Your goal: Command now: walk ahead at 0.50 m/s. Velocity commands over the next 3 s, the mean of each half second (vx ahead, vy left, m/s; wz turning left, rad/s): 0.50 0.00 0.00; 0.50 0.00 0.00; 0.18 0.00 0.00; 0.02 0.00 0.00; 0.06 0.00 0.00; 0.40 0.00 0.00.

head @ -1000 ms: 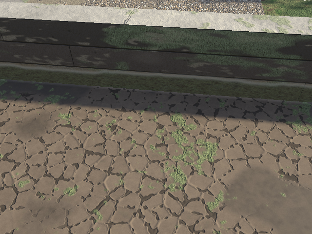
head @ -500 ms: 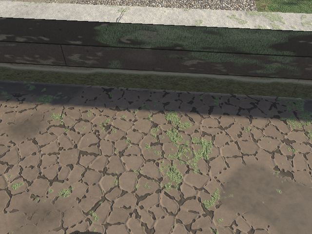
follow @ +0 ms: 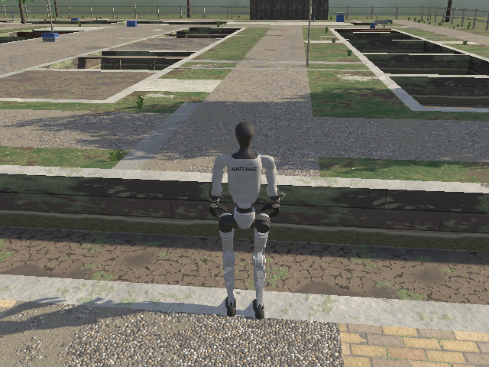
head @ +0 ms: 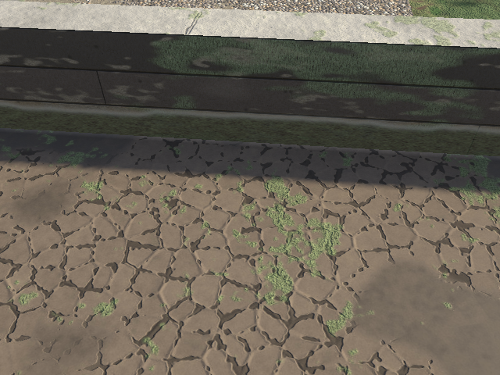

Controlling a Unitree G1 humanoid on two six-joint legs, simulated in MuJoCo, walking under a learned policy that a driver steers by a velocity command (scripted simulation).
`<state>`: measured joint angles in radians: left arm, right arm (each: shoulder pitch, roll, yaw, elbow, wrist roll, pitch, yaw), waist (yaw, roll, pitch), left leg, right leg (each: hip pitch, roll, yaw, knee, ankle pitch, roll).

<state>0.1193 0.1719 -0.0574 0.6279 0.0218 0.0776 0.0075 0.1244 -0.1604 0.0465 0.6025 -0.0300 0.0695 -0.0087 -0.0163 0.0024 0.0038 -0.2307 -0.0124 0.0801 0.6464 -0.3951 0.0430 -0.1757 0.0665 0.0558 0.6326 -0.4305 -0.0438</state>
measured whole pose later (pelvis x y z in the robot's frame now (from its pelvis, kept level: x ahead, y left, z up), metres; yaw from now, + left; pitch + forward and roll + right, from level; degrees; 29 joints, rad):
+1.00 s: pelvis +0.00 +0.01 +0.00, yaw +0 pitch -1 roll +0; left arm 0.11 0.17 -0.06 0.63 0.02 0.08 0.01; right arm 0.14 -0.16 0.05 0.60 -0.03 0.06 -0.01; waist -0.02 0.00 0.00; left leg -0.24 -0.01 0.09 0.66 -0.40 0.05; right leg -0.18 0.06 0.06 0.64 -0.44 -0.04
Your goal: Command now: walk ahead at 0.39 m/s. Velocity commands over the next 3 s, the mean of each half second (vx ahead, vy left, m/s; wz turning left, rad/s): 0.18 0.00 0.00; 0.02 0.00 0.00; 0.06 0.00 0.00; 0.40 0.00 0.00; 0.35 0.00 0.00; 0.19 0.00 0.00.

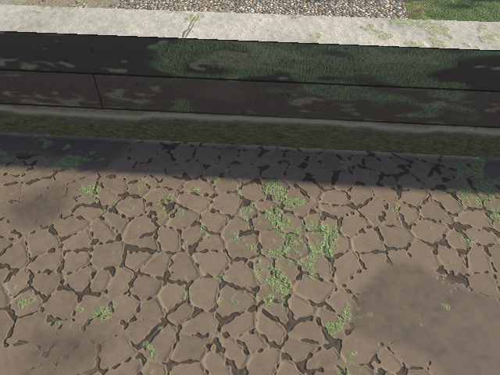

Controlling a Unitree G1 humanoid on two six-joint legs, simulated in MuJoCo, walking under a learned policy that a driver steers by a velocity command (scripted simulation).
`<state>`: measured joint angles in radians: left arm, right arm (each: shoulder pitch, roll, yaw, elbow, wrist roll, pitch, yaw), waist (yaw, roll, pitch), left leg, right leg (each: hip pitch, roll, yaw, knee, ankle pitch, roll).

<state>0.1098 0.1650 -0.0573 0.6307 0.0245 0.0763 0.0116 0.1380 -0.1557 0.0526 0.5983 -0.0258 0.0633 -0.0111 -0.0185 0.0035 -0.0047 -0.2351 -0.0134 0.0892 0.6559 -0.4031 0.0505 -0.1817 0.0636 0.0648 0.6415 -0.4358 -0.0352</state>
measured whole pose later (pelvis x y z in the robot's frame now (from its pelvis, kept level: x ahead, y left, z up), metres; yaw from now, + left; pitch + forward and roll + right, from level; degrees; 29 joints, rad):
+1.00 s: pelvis +0.00 +0.00 +0.03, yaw +1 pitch +0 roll +0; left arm 0.29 0.22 -0.07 0.73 0.04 0.07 0.02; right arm 0.29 -0.23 0.05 0.70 -0.04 0.07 -0.02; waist -0.01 -0.01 -0.01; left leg -0.11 -0.03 0.06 0.32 -0.21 0.05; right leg -0.06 0.05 0.07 0.31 -0.25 -0.04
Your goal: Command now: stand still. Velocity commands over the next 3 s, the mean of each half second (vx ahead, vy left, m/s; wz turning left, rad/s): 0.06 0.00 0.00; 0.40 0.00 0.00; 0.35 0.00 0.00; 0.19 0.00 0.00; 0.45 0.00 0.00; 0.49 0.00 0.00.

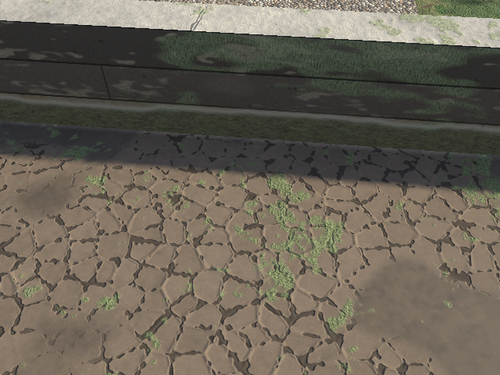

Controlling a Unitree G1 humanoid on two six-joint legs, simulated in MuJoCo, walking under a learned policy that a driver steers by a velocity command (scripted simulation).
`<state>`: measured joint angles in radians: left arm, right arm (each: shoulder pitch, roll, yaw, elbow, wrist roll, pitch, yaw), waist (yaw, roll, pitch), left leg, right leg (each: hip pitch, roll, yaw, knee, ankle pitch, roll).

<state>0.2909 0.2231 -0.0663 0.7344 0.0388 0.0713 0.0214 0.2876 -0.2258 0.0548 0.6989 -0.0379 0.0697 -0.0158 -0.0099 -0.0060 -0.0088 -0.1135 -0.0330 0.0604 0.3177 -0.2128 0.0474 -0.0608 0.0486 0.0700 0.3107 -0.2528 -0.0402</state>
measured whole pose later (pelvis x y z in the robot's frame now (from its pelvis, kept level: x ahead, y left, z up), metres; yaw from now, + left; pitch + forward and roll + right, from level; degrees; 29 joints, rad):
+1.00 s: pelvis +0.00 +0.00 -0.02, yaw -1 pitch -1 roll +0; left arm 0.14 0.18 -0.06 0.65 0.02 0.08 0.02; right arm 0.16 -0.17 0.05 0.63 -0.02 0.07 -0.02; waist -0.02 0.00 0.00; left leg -0.22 -0.01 0.06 0.63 -0.39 0.04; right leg -0.17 0.07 0.07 0.62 -0.42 -0.04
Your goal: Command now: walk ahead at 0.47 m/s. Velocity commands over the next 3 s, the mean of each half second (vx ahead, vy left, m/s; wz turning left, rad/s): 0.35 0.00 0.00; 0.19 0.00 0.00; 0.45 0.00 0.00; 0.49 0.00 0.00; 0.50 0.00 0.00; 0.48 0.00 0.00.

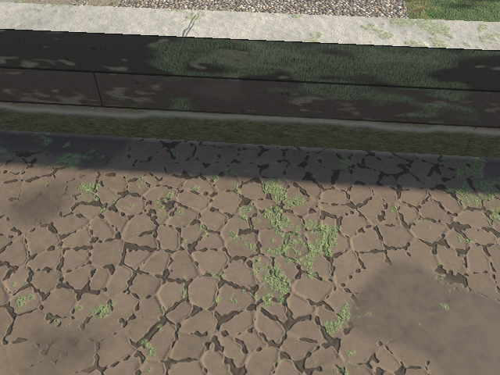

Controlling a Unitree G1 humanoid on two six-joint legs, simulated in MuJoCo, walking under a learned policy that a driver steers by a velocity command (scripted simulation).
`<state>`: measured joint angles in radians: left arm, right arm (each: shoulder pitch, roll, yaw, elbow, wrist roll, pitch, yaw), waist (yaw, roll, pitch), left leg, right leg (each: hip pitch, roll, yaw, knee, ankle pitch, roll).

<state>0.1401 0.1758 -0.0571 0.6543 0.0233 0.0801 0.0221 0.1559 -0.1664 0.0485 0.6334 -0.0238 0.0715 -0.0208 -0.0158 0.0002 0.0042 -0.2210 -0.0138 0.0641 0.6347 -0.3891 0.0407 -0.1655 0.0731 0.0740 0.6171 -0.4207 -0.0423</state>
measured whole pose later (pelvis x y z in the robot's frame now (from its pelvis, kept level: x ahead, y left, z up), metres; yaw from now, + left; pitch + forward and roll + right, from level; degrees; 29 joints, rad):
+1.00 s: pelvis +0.00 +0.00 +0.01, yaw +0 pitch -1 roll +0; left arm 0.16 0.16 -0.06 0.69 0.02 0.08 0.02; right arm 0.16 -0.16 0.05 0.70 -0.02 0.06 0.00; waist -0.02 0.00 -0.01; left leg -0.16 -0.03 0.07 0.48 -0.31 0.05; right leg -0.11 0.06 0.09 0.47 -0.34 -0.03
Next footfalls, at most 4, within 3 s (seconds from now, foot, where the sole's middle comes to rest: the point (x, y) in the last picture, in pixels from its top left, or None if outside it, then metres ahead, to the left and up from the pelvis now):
none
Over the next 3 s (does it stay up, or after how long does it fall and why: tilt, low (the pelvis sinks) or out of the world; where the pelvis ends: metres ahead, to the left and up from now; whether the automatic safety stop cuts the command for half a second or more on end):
stays up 0.00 0.01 0.00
